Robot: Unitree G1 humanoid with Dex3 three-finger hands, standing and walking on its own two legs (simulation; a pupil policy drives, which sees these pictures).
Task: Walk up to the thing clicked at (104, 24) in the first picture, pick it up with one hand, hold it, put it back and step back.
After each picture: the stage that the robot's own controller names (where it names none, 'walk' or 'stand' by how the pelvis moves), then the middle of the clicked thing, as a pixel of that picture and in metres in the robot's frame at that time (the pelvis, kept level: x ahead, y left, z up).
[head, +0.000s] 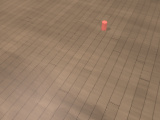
stand; (104, 25) +1.75 -0.25 -0.72
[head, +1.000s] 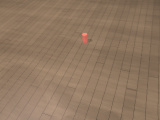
walk; (85, 37) +1.64 +0.14 -0.70
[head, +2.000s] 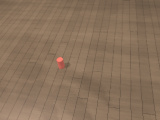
walk; (60, 63) +1.07 +0.35 -0.71
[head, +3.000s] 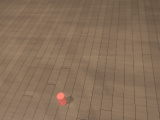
walk; (61, 99) +0.67 +0.29 -0.72
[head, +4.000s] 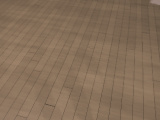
walk; out of the picture +0.44 +0.21 -0.70
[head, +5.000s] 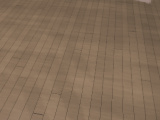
stand; out of the picture +0.37 +0.24 -0.72
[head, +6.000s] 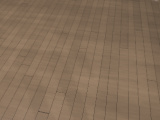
stand; out of the picture +0.36 +0.22 -0.73
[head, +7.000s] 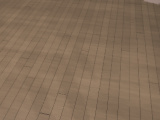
stand; out of the picture +0.37 +0.22 -0.73
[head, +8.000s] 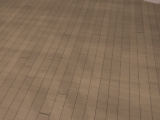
stand; out of the picture +0.37 +0.22 -0.73
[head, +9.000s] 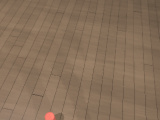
go down; (50, 118) +0.38 +0.22 -0.70
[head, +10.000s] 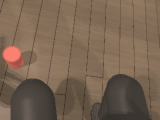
go down; (14, 58) +0.45 +0.25 -0.28
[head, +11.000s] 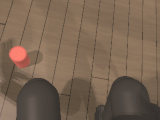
close in; (20, 57) +0.45 +0.25 -0.29
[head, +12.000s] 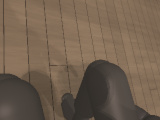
close in; out of the picture +0.43 +0.29 -0.22
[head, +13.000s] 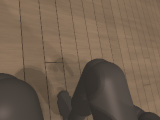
close; out of the picture +0.42 +0.29 -0.22
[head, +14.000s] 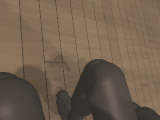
lift; out of the picture +0.39 +0.27 -0.23
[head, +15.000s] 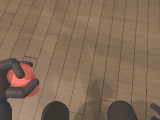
lift; (25, 81) +0.33 +0.21 -0.02
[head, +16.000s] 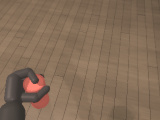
hold; (37, 92) +0.32 +0.18 -0.02
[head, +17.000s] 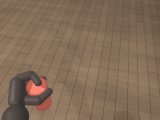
hold; (40, 94) +0.32 +0.17 -0.02
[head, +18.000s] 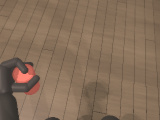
crouch; (27, 80) +0.37 +0.20 -0.08
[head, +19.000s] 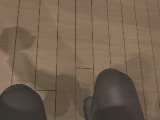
lower; out of the picture +0.49 +0.30 -0.12
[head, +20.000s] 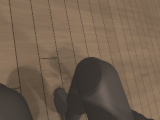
lower; out of the picture +0.44 +0.30 -0.23
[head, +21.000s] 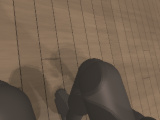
lower; out of the picture +0.43 +0.30 -0.23
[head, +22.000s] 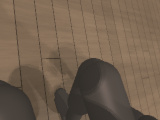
lower; out of the picture +0.43 +0.29 -0.23
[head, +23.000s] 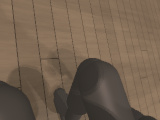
lower; out of the picture +0.43 +0.29 -0.23
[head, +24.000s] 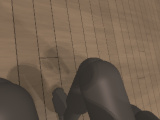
open; out of the picture +0.42 +0.28 -0.24
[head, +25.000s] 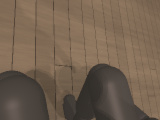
stand; out of the picture +0.43 +0.27 -0.24
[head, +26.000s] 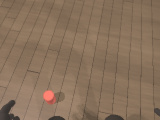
stand; (49, 97) +0.42 +0.21 -0.55
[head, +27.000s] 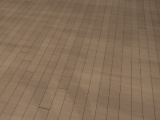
stand; out of the picture +0.39 +0.20 -0.66
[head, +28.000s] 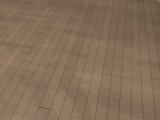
stand; out of the picture +0.39 +0.19 -0.67
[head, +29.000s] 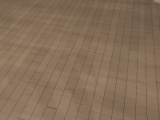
stand; out of the picture +0.41 +0.18 -0.72
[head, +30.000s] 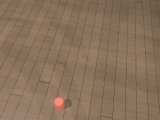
walk; (59, 104) +0.46 +0.16 -0.70
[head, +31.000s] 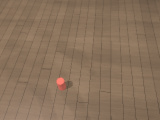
walk; (61, 84) +0.66 +0.24 -0.70
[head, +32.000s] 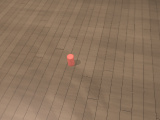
stand; (70, 60) +1.01 +0.20 -0.70
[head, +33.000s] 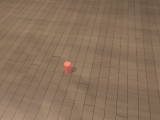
stand; (67, 67) +1.02 +0.20 -0.72
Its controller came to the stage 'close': yes
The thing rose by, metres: 0.71
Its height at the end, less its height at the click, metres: +0.00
